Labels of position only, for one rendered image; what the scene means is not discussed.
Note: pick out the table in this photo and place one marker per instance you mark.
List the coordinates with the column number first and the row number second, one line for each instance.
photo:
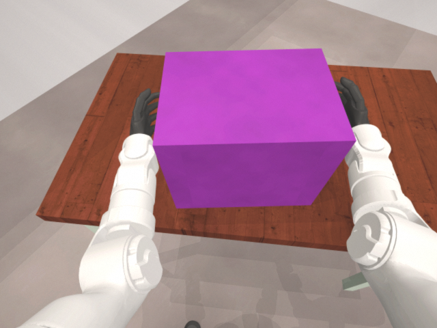
column 401, row 103

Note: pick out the robot left forearm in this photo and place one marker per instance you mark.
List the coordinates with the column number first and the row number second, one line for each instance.
column 133, row 194

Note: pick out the robot right hand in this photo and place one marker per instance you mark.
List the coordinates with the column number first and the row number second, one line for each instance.
column 353, row 102

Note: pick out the robot left upper arm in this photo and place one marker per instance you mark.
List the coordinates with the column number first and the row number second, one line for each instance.
column 116, row 277

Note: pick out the robot left hand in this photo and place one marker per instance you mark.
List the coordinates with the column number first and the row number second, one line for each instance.
column 141, row 120

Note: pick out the carton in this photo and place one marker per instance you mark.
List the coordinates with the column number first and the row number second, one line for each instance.
column 249, row 128

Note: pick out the robot right upper arm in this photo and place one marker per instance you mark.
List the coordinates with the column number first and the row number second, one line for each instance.
column 398, row 258

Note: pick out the robot right forearm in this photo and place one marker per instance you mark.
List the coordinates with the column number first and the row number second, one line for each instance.
column 372, row 179

